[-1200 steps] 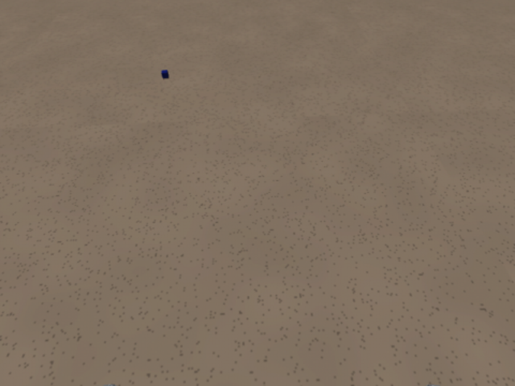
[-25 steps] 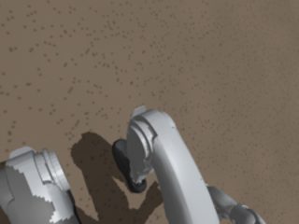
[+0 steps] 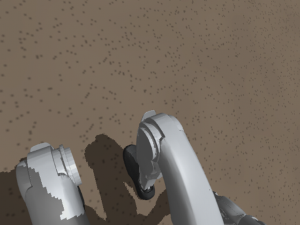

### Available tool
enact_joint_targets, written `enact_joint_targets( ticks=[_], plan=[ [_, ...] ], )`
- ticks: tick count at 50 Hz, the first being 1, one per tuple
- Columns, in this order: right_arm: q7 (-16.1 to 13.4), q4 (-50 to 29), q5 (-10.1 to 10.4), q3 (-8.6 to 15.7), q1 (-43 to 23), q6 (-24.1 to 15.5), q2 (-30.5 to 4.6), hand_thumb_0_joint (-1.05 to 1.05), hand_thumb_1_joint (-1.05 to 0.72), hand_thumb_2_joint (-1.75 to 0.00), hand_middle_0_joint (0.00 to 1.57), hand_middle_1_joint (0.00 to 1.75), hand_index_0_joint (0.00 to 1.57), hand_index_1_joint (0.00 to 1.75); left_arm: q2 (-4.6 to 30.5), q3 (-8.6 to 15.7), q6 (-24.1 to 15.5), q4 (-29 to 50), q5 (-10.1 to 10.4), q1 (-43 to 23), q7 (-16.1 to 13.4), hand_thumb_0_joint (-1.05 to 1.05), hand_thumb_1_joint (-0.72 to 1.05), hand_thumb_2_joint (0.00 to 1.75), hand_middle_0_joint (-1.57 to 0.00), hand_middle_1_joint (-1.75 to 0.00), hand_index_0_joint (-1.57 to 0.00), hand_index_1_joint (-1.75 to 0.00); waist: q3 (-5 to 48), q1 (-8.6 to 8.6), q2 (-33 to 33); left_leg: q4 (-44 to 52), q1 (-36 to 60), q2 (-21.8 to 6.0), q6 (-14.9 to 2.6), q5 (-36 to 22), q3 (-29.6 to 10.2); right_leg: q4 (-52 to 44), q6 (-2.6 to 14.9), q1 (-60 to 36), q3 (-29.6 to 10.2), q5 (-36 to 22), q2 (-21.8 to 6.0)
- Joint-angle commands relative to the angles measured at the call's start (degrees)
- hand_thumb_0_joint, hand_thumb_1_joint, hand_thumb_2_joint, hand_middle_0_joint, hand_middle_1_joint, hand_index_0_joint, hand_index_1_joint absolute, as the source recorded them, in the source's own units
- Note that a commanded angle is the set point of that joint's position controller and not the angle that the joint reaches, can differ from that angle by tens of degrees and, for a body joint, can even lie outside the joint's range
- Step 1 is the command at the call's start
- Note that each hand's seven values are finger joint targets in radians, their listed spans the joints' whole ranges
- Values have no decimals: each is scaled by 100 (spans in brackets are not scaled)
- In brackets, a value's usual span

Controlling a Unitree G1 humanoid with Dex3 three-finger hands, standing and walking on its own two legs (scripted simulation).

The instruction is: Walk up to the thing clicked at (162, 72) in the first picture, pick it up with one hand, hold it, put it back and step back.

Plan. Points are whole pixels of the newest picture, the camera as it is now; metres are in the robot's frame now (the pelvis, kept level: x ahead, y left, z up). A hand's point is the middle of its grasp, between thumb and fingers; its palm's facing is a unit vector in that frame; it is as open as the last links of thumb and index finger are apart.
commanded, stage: settle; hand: left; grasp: from above
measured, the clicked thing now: out of the picture +0.46 +0.32 -0.26
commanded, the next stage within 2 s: lift in 0.50 s
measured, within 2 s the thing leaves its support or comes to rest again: neither
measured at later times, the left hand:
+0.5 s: hand out of the picture +0.43 +0.32 -0.14, palm faces -0.44 -0.09 -0.89, open 6.6 cm
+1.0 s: hand out of the picture +0.40 +0.33 -0.05, palm faces -0.48 -0.11 -0.87, open 6.5 cm
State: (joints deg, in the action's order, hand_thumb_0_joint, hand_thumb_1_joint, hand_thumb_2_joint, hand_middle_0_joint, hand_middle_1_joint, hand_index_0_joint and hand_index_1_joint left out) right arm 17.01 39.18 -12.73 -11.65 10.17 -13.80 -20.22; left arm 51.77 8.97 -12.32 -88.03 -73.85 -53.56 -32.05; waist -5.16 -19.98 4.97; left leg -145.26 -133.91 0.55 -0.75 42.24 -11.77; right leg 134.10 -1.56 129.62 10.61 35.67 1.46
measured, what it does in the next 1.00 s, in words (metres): rises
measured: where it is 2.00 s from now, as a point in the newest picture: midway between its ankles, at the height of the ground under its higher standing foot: (112, 200)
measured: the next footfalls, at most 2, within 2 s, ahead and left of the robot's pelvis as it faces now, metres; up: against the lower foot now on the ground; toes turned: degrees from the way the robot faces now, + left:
none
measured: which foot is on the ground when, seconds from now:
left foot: down 0.00-1.00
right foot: down 0.00-1.00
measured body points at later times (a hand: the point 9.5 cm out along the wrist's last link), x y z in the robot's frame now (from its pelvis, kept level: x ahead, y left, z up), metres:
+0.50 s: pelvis -0.01 -0.01 +0.02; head +0.22 +0.08 +0.40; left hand +0.45 +0.32 -0.09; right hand +0.08 -0.28 -0.08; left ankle +0.06 +0.12 -0.27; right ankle +0.12 -0.11 -0.27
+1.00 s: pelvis -0.01 +0.00 +0.08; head +0.20 +0.07 +0.47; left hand +0.42 +0.33 +0.00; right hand +0.09 -0.27 -0.03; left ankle +0.06 +0.12 -0.27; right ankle +0.12 -0.11 -0.27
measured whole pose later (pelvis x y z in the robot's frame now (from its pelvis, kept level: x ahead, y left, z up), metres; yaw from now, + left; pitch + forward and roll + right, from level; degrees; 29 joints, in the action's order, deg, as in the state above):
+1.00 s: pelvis -0.01 +0.00 +0.08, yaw +8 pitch +36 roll -7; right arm 7.1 39.4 -2.8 -1.2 12.5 -0.4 -16.7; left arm 36.8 -0.1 -9.4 -63.4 -64.3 -44.5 -9.5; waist 8.0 -10.1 -2.9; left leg -127.0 -123.9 1.4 -1.6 38.8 -4.0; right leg 121.6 -1.3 121.7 3.7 35.7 -0.4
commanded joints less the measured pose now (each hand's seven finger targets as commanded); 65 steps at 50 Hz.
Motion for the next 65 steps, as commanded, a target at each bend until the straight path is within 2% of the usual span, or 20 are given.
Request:
enact_joint_targets(
  ticks=[1, 4, 5, 7, 9, 10, 12, 13, 14, 16, 17, 19, 24, 29, 40, 42, 46, 59, 61, 65],
  plan=[
    [-53, 62, 197, 815, 982, 129, -1658, 0, -90, -90, 20, 30, 20, 30, 1031, -99, 74, 1437, 220, -1567, -72, 0, 101, 25, -137, -10, -137, -11, 4514, 162, -3590, 1876, 3339, -122, 110, -1810, 503, -988, 432, -2006, 264, -1504, 271],
    [-66, 58, 282, 886, 982, 225, -1603, 0, -90, -90, 20, 30, 20, 30, 544, -379, 193, 1160, 348, -1559, 173, 0, 96, 18, -133, -7, -133, -7, 4135, 88, -3031, 1907, 2913, -70, 24, -1593, 561, -1141, 419, -1800, 219, -1352, 245],
    [-98, 120, 295, 929, 1092, 279, -1629, 0, -90, -90, 20, 30, 20, 30, 719, -247, 220, 1148, 343, -1470, 233, 0, 94, 18, -131, -6, -131, -6, 4176, 125, -2892, 1968, 2896, -57, 6, -1568, 561, -1172, 404, -1837, 193, -1330, 237],
    [-138, 116, 369, 937, 1046, 360, -1495, 0, -90, -90, 20, 30, 20, 30, 245, -585, 227, 1291, 482, -1658, 425, 0, 91, 14, -130, -3, -130, -4, 4199, 159, -2639, 2021, 2785, -36, -23, -1367, 570, -1252, 406, -1811, 147, -1173, 226],
    [-201, 20, 396, 976, 1081, 415, -1601, 0, -90, -90, 20, 30, 20, 30, 510, -423, 230, 1251, 456, -1579, 569, 0, 89, 13, -129, 0, -128, -2, 4043, 147, -2465, 2097, 2695, 16, -41, -1212, 572, -1314, 404, -1817, 123, -1005, 176],
    [-237, -20, 438, 961, 1005, 447, -1537, 0, -90, -90, 20, 30, 20, 30, 278, -598, 209, 1293, 493, -1642, 668, 0, 87, 12, -128, 0, -127, -1, 3982, 209, -2357, 2136, 2609, 36, -45, -998, 570, -1321, 434, -1723, 91, -793, 168],
    [-328, 1, 457, 1014, 1012, 536, -1537, 0, -90, -90, 20, 30, 20, 30, 487, -457, 149, 1299, 454, -1742, 770, 0, 89, 13, -130, 0, -129, -1, 3997, 211, -2232, 2118, 2462, 58, -57, -797, 622, -1377, 445, -1822, 18, -576, 169],
    [-359, -61, 453, 994, 975, 565, -1400, 0, -90, -90, 20, 30, 20, 30, 252, -649, 89, 1415, 487, -1870, 857, 0, 86, 13, -131, 0, -128, 0, 4032, 179, -2084, 2067, 2374, 66, -74, -775, 683, -1470, 442, -2015, -73, -463, 192],
    [-420, 24, 456, 1023, 1040, 607, -1489, 0, -90, -90, 20, 30, 20, 30, 818, -274, 61, 1478, 441, -1933, 844, 0, 86, 14, -130, 0, -128, 0, 4074, 232, -1992, 2011, 2303, 92, -99, -762, 733, -1531, 430, -2104, -119, -401, 172],
    [-482, -129, 450, 991, 965, 637, -1328, 0, -90, -90, 20, 30, 20, 30, 471, -515, -19, 1632, 478, -2012, 975, 0, 87, 12, -131, 0, -129, 0, 4160, 215, -1914, 1992, 2298, 130, -105, -889, 854, -1610, 410, -2283, -205, -436, 166],
    [-532, -46, 452, 1005, 975, 679, -1342, 0, -90, -90, 20, 30, 20, 30, 740, -339, -67, 1694, 437, -2054, 960, 0, 87, 12, -130, 0, -128, 0, 4210, 278, -1962, 1991, 2260, 132, -98, -856, 867, -1637, 436, -2298, -234, -353, 165],
    [-607, 35, 467, 1003, 1039, 732, -1212, 0, -90, -90, 20, 30, 20, 30, 595, -485, -147, 1879, 423, -2088, 1000, 0, 85, 9, -128, 0, -127, 0, 4523, 329, -2056, 2011, 2512, 136, -76, -1066, 918, -1641, 423, -2456, -283, -562, 161],
    [-731, 32, 507, 1137, 1098, 853, -1229, 0, -90, -90, 20, 30, 20, 30, 709, -324, -152, 2291, 378, -2089, 923, 0, 90, 19, -131, 0, -129, -2, 5058, 525, -2485, 2171, 2998, 139, -38, -1422, 961, -1590, 446, -2444, -258, -999, 95],
    [-815, 71, 574, 1209, 1152, 983, -1146, 0, -90, -90, 20, 30, 20, 30, 552, -418, -6, 2099, 354, -2012, 938, 0, 90, 22, -133, 0, -130, -3, 5017, 582, -2447, 2450, 3074, 140, -65, -1242, 965, -1681, 453, -2308, -228, -880, 94],
    [-950, 14, 838, 1401, 1289, 1138, -1042, 0, -90, -91, 20, 30, 20, 30, 189, -555, 333, 2448, 824, -1506, 1591, 0, 92, 23, -129, -12, -130, -12, 5090, 778, -2201, 3068, 3503, 157, -103, -1267, 938, -2061, 441, -2533, -335, -967, 17],
    [-1006, -31, 902, 1435, 1299, 1200, -1003, 0, -90, -91, 20, 30, 20, 30, 325, -507, 305, 2961, 843, -1601, 1722, 0, 92, 26, -129, -14, -130, -14, 5244, 858, -2124, 3143, 3533, 161, -136, -1231, 1003, -2238, 426, -2729, -416, -943, 15],
    [-1056, -157, 973, 1521, 1289, 1272, -978, 0, -90, -90, 20, 30, 20, 30, 18, -598, 276, 3368, 1026, -1066, 1988, 0, 97, 29, -129, -22, -132, -19, 5199, 944, -2036, 3454, 3788, 148, -109, -1194, 928, -2440, 428, -2875, -439, -877, 3],
    [-1339, -484, 1242, 1696, 1029, 1402, -833, 0, -90, -90, 20, 30, 20, 30, -193, -604, 369, 5014, 1404, -307, 2245, 0, 96, 30, -129, -20, -131, -19, 5472, 1237, -1945, 4762, 5134, 68, -92, -1028, 710, -3346, 347, -3816, -551, -886, -1],
    [-1384, -498, 1255, 1666, 1011, 1418, -742, 0, -90, -90, 20, 30, 20, 30, -494, -766, 462, 4894, 1442, 98, 2293, 0, 96, 30, -129, -20, -131, -19, 5208, 1205, -1731, 4888, 5189, 67, -101, -1151, 796, -3618, 331, -4053, -578, -939, 15],
    [-1517, -573, 1323, 1702, 868, 1455, -645, 0, -90, -90, 20, 30, 20, 30, -449, -722, 620, 5317, 1548, 230, 2317, 0, 96, 29, -129, -20, -131, -18, 5155, 1279, -1534, 5277, 5545, 78, -127, -1074, 929, -4219, 307, -4680, -680, -841, 39]
  ],
)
